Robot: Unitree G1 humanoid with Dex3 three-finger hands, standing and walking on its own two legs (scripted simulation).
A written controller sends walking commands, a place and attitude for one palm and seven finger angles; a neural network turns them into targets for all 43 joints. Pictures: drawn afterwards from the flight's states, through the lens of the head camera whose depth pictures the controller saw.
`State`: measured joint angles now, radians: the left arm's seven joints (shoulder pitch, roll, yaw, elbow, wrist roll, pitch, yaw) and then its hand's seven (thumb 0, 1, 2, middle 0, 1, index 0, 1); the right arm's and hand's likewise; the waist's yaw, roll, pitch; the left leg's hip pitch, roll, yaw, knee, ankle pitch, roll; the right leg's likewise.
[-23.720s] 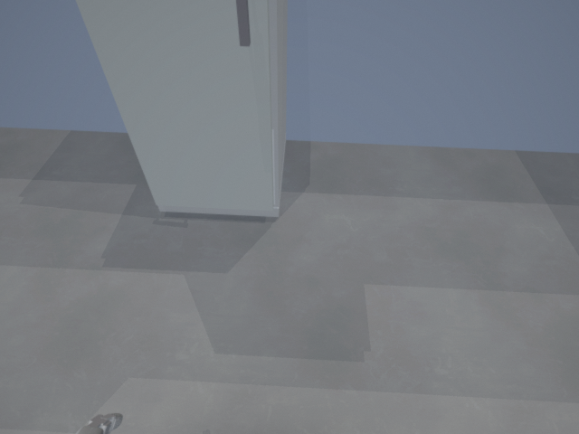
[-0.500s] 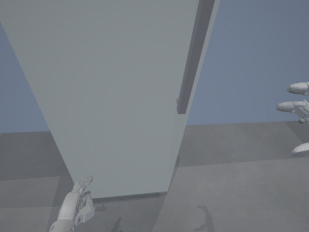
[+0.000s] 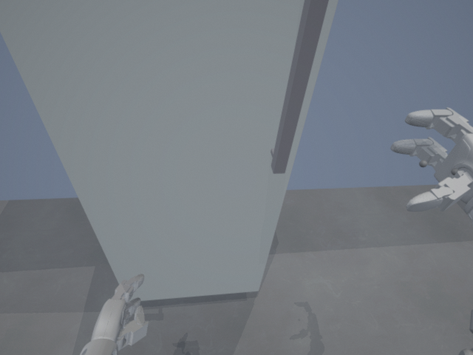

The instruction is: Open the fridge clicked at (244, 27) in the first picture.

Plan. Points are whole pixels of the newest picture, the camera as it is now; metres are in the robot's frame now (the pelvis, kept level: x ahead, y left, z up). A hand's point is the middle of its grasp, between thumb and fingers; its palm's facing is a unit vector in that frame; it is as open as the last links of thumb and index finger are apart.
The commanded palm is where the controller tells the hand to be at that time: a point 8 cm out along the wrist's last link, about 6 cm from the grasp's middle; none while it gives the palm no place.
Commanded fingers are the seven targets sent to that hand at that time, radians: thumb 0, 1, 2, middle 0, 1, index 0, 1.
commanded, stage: move the hooked fingers beside the handle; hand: right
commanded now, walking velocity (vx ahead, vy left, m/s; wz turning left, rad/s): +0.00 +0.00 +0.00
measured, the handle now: (290, 93) +0.51 -0.08 +0.23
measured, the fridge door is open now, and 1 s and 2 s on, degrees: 0 0 0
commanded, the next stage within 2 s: none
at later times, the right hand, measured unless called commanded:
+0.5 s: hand (380, 140) +0.38 -0.20 +0.23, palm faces -0.06 +1.00 -0.06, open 14.0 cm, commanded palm +0.36 -0.25 +0.23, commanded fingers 0.00 0.50 -0.30 0.30 1.20 0.30 1.20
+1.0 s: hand (339, 118) +0.44 -0.16 +0.23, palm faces -0.07 +1.00 -0.03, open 14.0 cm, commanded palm +0.42 -0.21 +0.23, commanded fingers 0.00 0.50 -0.30 0.30 1.20 0.30 1.20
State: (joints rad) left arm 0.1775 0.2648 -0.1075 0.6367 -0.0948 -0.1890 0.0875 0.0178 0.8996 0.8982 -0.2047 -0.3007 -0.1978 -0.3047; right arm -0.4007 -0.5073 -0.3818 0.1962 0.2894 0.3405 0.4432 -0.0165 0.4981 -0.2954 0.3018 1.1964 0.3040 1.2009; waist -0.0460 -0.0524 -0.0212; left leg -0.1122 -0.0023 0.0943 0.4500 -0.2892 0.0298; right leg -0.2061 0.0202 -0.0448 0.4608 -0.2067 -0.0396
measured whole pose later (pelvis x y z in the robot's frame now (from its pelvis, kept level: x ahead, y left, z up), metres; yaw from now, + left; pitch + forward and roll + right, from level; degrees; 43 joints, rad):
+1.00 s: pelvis +0.01 +0.01 +0.00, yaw +1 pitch +0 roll +0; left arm 0.27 0.28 -0.05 0.69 -0.09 -0.12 0.10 0.02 0.90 0.90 -0.20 -0.30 -0.20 -0.30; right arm -0.77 -0.41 -0.25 0.63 0.21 0.24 0.26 -0.02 0.50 -0.30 0.30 1.20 0.30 1.20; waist 0.02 -0.04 -0.03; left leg -0.15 -0.02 0.08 0.45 -0.30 0.05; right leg -0.23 0.00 -0.06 0.45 -0.22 -0.02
